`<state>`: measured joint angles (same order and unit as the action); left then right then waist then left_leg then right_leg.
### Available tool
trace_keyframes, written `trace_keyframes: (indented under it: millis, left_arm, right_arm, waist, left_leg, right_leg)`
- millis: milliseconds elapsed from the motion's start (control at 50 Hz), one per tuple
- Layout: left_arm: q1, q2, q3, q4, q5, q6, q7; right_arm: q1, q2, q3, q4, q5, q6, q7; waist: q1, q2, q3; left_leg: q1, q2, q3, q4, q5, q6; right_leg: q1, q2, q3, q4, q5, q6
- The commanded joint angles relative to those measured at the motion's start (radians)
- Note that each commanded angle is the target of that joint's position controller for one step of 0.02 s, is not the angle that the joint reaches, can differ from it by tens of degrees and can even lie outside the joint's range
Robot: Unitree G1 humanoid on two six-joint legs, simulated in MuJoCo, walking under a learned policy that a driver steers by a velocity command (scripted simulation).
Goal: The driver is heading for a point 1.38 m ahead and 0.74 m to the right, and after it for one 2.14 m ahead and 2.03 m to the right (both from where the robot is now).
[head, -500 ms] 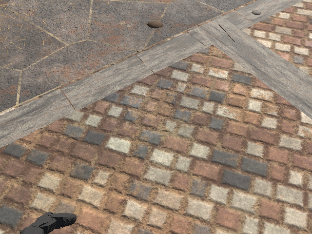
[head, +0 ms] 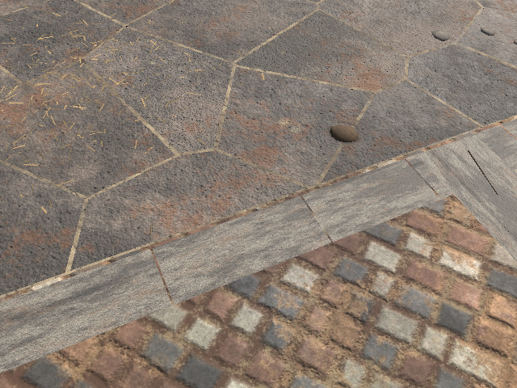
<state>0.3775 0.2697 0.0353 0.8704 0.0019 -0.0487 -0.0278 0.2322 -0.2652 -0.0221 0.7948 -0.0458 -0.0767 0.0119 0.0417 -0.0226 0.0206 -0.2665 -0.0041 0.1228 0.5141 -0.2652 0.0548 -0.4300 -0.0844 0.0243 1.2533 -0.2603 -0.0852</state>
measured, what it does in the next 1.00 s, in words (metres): walks ahead, turning right: right foot, then left foot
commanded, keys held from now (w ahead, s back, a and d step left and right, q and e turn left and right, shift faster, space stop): w+e+shift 0.86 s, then w+shift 0.14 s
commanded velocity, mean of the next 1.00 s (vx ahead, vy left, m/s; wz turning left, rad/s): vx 1.00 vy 0.00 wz -0.87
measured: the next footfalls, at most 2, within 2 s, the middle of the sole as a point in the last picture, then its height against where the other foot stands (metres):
right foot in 0.30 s outside the picture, level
left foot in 0.72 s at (321, 245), level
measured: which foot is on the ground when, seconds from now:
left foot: down 0.00-0.30, up 0.32-0.70, down 0.72-1.00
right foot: up 0.00-0.28, down 0.30-0.74, up 0.76-1.00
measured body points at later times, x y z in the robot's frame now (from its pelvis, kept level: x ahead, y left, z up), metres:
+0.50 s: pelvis +0.46 -0.09 -0.01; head +0.47 -0.09 +0.44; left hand +0.57 +0.18 -0.14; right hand +0.57 -0.37 -0.07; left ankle +0.58 +0.08 -0.65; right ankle +0.43 -0.08 -0.73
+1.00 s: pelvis +0.87 -0.26 +0.00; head +0.88 -0.27 +0.45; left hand +1.22 -0.29 -0.05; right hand +0.60 -0.41 -0.11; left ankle +0.90 -0.11 -0.73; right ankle +0.84 -0.40 -0.65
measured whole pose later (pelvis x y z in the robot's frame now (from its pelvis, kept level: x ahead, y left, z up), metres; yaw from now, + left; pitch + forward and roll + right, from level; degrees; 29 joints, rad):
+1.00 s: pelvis +0.87 -0.26 +0.00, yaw -53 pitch +2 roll +3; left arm 0.05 0.36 0.04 0.62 0.04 0.00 -0.07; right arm 0.49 -0.33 -0.06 0.86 -0.03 -0.10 0.01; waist -0.07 -0.06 -0.01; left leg -0.01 -0.01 0.18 0.30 -0.31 -0.01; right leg -0.75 -0.03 0.04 1.13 -0.14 -0.09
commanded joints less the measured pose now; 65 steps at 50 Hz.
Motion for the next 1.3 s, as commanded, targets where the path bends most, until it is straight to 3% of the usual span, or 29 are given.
trace_keyframes:
  millis: [20,100,180,220,260,280,300,320,340,380,420,540,640,680,720,740,760,780,820,900,1060,1120,1160,1180,1200,1220,1240,1260,1300]
  left_arm:
    - [-0.002,0.036,0.018,-0.064,0.014,0.035,-0.018]
    - [-0.198,0.004,0.004,-0.147,0.012,0.041,-0.039]
    - [-0.318,0.034,-0.004,-0.193,0.014,0.032,-0.066]
    - [-0.26,0.068,0.003,-0.178,0.011,0.033,-0.062]
    - [-0.002,0.14,0.032,-0.116,0.007,0.04,-0.045]
    - [0.203,0.191,0.061,-0.055,0.008,0.041,-0.028]
    - [0.255,0.231,0.089,-0.027,0.0,0.042,-0.003]
    - [0.141,0.303,0.103,-0.031,-0.001,0.053,0.008]
    - [0.081,0.37,0.117,-0.088,0.016,0.059,0.007]
    - [0.029,0.246,0.095,-0.097,0.016,0.05,0.018]
    - [-0.017,0.21,0.08,-0.1,0.009,0.018,0.027]
    - [0.006,0.201,0.079,-0.108,-0.003,-0.028,0.019]
    - [0.058,0.223,0.096,-0.101,-0.009,-0.022,0.017]
    - [0.015,0.257,0.103,-0.115,-0.003,-0.024,0.024]
    - [-0.087,0.279,0.104,-0.139,0.011,-0.035,0.015]
    - [-0.103,0.112,0.059,-0.174,0.021,-0.047,0.019]
    - [0.056,0.041,0.025,-0.241,-0.041,-0.04,0.015]
    - [-0.019,0.133,0.027,-0.192,-0.002,-0.016,0.027]
    - [-0.127,0.166,0.039,-0.196,0.025,0.005,0.001]
    - [-0.218,0.072,0.007,-0.269,0.041,0.044,-0.044]
    - [-0.481,0.07,-0.034,-0.348,0.035,0.02,-0.073]
    - [-0.448,0.096,-0.028,-0.327,0.046,0.012,-0.054]
    - [-0.147,0.155,0.003,-0.235,0.05,0.006,-0.027]
    - [0.041,0.199,0.028,-0.173,0.057,0.005,-0.009]
    - [0.05,0.288,0.055,-0.156,0.065,0.01,0.015]
    - [0.061,0.326,0.067,-0.179,0.051,0.01,0.018]
    - [0.041,0.276,0.068,-0.154,0.041,0.004,0.025]
    - [0.008,0.229,0.057,-0.124,0.039,-0.009,0.028]
    - [-0.078,0.132,0.033,-0.107,0.041,-0.036,0.027]
  right_arm:
    - [0.063,-0.079,-0.032,-0.009,0.034,-0.043,-0.003]
    - [0.08,-0.053,-0.027,0.029,0.029,-0.066,-0.002]
    - [0.1,-0.12,-0.036,0.042,0.031,-0.068,-0.026]
    - [0.123,-0.187,-0.049,0.038,0.03,-0.052,-0.042]
    - [0.064,-0.255,-0.071,0.011,0.018,-0.015,-0.057]
    - [0.015,-0.266,-0.077,-0.009,0.01,0.005,-0.054]
    - [0.004,-0.221,-0.071,-0.002,0.009,0.014,-0.034]
    - [0.028,-0.049,-0.023,-0.063,-0.011,-0.005,-0.016]
    - [0.06,-0.07,-0.01,-0.172,0.011,-0.032,-0.015]
    - [-0.034,-0.144,-0.012,-0.164,0.002,-0.064,-0.015]
    - [-0.042,-0.123,-0.002,-0.161,-0.025,-0.033,-0.019]
    - [-0.276,-0.053,0.032,-0.263,-0.003,0.017,0.007]
    - [-0.347,-0.08,0.028,-0.301,0.02,0.006,0.005]
    - [-0.218,-0.144,0.001,-0.265,0.023,0.001,-0.01]
    - [0.168,-0.241,-0.048,-0.176,0.025,-0.006,-0.044]
    - [0.371,-0.298,-0.068,-0.137,-0.007,-0.011,-0.064]
    - [0.221,-0.372,-0.083,-0.161,-0.033,-0.007,-0.05]
    - [0.078,-0.246,-0.073,-0.198,-0.022,0.001,-0.041]
    - [0.041,-0.138,-0.046,-0.167,-0.015,0.007,-0.032]
    - [0.144,-0.089,-0.03,-0.046,0.018,-0.03,-0.012]
    - [0.227,-0.159,-0.034,0.037,0.019,-0.054,0.002]
    - [0.281,-0.235,-0.041,0.073,0.021,-0.035,-0.018]
    - [0.249,-0.282,-0.047,0.076,0.02,-0.007,-0.034]
    - [0.21,-0.27,-0.044,0.057,0.026,-0.001,-0.036]
    - [0.269,-0.123,-0.017,0.01,0.023,-0.004,-0.013]
    - [0.29,-0.122,-0.017,-0.034,0.052,-0.011,-0.008]
    - [0.143,-0.168,-0.028,-0.058,0.055,-0.017,-0.016]
    - [0.12,-0.13,-0.017,-0.062,0.059,-0.022,-0.011]
    - [0.158,-0.093,-0.013,-0.015,0.037,0.01,0.004]
  waist:
    - [-0.016,0.106,0.03]
    - [-0.01,0.118,0.108]
    - [-0.005,0.043,0.123]
    - [0.037,0.085,0.052]
    - [0.181,0.143,-0.086]
    - [0.27,0.126,-0.167]
    - [0.272,0.016,-0.149]
    - [0.106,-0.26,-0.049]
    - [0.053,-0.249,-0.254]
    - [0.014,0.083,-0.046]
    - [-0.062,0.146,0.026]
    - [-0.012,0.069,0.088]
    - [0.053,-0.025,0.017]
    - [-0.014,-0.035,-0.07]
    - [-0.238,-0.019,-0.259]
    - [-0.274,0.18,-0.373]
    - [-0.091,0.529,-0.465]
    - [-0.101,0.27,-0.291]
    - [-0.097,0.051,-0.113]
    - [-0.053,0.105,-0.001]
    - [-0.07,0.042,0.145]
    - [-0.027,0.125,0.058]
    - [0.131,0.184,-0.122]
    - [0.223,0.164,-0.202]
    - [0.106,-0.06,-0.299]
    - [0.082,-0.123,-0.46]
    - [0.103,0.021,-0.305]
    - [0.054,0.03,-0.122]
    - [-0.045,0.076,0.004]
  left_leg:
    - [0.147,0.271,-0.215,-0.364,0.09,0.05]
    - [0.117,0.194,0.041,-0.406,0.367,0.015]
    - [0.189,0.179,0.177,-0.417,0.737,-0.027]
    - [0.307,0.203,0.187,-0.269,1.175,-0.047]
    - [0.318,0.246,0.162,0.068,1.423,-0.043]
    - [0.229,0.256,0.126,0.36,1.331,-0.023]
    - [0.066,0.135,0.126,0.754,0.709,-0.027]
    - [-0.345,-0.048,0.057,1.148,-0.228,-0.063]
    - [-0.578,-0.063,-0.167,1.239,-0.234,-0.067]
    - [-0.593,0.044,-0.223,1.029,-0.084,-0.055]
    - [-0.453,0.1,-0.225,0.883,-0.082,-0.087]
    - [-0.278,0.114,-0.128,0.33,0.214,-0.133]
    - [-0.187,0.032,-0.135,0.044,0.353,-0.092]
    - [0.007,-0.016,-0.149,-0.002,0.254,-0.076]
    - [0.417,0.037,-0.175,0.039,0.069,-0.051]
    - [0.646,0.284,-0.426,0.021,-0.293,-0.044]
    - [0.724,0.509,-1.071,-0.259,-0.539,0.058]
    - [0.562,0.443,-1.005,-0.291,-0.693,0.077]
    - [0.335,0.353,-0.633,-0.263,-0.334,0.059]
    - [0.18,0.284,-0.328,-0.326,-0.005,0.029]
    - [0.126,0.215,0.033,-0.529,0.467,0.033]
    - [0.333,0.252,0.082,-0.331,1.174,0.032]
    - [0.322,0.278,0.082,0.084,1.352,0.036]
    - [0.149,0.248,0.09,0.386,1.154,0.03]
    - [-0.197,0.118,0.058,0.769,0.111,0.01]
    - [-0.422,-0.005,-0.128,1.03,-0.231,0.014]
    - [-0.52,0.044,-0.213,1.013,-0.105,0.033]
    - [-0.52,0.074,-0.195,0.932,-0.044,0.031]
    - [-0.397,0.131,-0.212,0.799,-0.005,0.02]
  right_leg:
    - [-0.257,-0.077,0.027,0.013,0.043,0.01]
    - [-0.319,-0.062,-0.05,-0.144,0.256,0.004]
    - [-0.169,0.023,-0.189,-0.462,0.399,-0.06]
    - [-0.057,0.108,-0.248,-0.502,0.351,-0.09]
    - [0.204,0.169,-0.232,-0.482,0.202,-0.127]
    - [0.416,0.181,-0.173,-0.512,0.103,-0.162]
    - [0.548,0.157,-0.072,-0.605,0.052,-0.202]
    - [0.634,0.023,0.231,-0.587,0.236,-0.27]
    - [0.807,-0.129,0.714,-0.862,-0.071,-0.434]
    - [0.551,-0.147,0.759,-1.055,-0.226,-0.333]
    - [0.291,-0.066,0.583,-1.045,-0.021,-0.295]
    - [0.049,0.113,0.327,-1.092,0.25,-0.219]
    - [0.283,0.076,0.371,-0.995,0.521,-0.143]
    - [0.335,0.075,0.388,-0.841,0.728,-0.095]
    - [0.206,0.122,0.344,-0.399,0.718,-0.055]
    - [0.012,0.189,0.263,-0.046,0.051,-0.061]
    - [-0.262,0.248,0.151,0.165,-0.265,-0.032]
    - [-0.347,0.143,0.121,0.203,-0.13,-0.041]
    - [-0.315,0.066,0.073,0.113,-0.022,-0.021]
    - [-0.335,-0.004,0.076,0.051,0.012,-0.007]
    - [-0.175,0.081,-0.105,-0.496,0.277,-0.042]
    - [-0.045,0.178,-0.178,-0.581,0.144,-0.088]
    - [0.278,0.219,-0.138,-0.63,0.034,-0.132]
    - [0.546,0.167,-0.053,-0.703,0.044,-0.158]
    - [0.833,-0.1,0.303,-0.693,-0.172,-0.187]
    - [0.952,-0.299,0.784,-0.849,-0.212,-0.26]
    - [0.838,-0.245,0.634,-0.906,-0.122,-0.221]
    - [0.642,-0.221,0.487,-0.943,0.003,-0.202]
    - [0.373,-0.125,0.274,-1.018,0.1,-0.114]
Keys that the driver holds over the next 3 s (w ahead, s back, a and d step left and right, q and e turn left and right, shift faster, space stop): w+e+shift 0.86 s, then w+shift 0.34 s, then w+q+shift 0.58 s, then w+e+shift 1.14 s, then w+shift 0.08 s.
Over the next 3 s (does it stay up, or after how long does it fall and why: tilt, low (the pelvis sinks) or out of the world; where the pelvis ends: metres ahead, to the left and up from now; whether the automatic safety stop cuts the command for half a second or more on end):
stays up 2.04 -1.77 -0.04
